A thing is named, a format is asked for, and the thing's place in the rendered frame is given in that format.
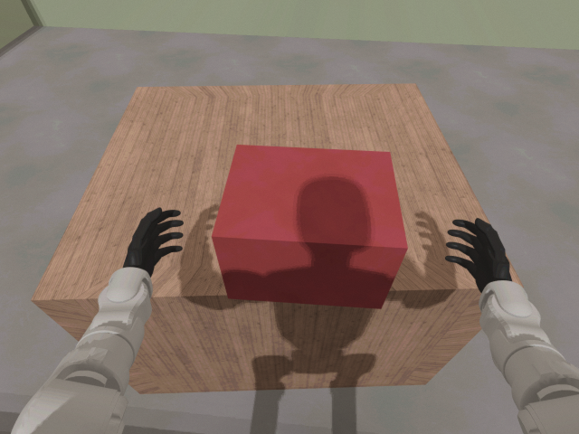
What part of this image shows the left robot upper arm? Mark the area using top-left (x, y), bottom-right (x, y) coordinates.
top-left (21, 378), bottom-right (128, 434)

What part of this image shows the robot right hand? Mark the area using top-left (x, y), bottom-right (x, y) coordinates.
top-left (445, 218), bottom-right (512, 293)

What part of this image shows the robot left forearm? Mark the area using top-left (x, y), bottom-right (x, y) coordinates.
top-left (11, 267), bottom-right (153, 434)

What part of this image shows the robot right forearm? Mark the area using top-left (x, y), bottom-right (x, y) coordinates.
top-left (479, 280), bottom-right (579, 410)

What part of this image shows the carton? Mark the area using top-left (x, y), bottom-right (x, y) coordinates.
top-left (212, 145), bottom-right (408, 309)

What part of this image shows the right robot upper arm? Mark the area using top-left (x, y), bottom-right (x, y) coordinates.
top-left (517, 394), bottom-right (579, 434)

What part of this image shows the robot left hand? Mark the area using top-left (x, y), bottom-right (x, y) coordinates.
top-left (123, 207), bottom-right (184, 277)

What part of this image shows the pedestal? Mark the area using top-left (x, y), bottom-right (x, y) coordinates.
top-left (31, 83), bottom-right (524, 394)

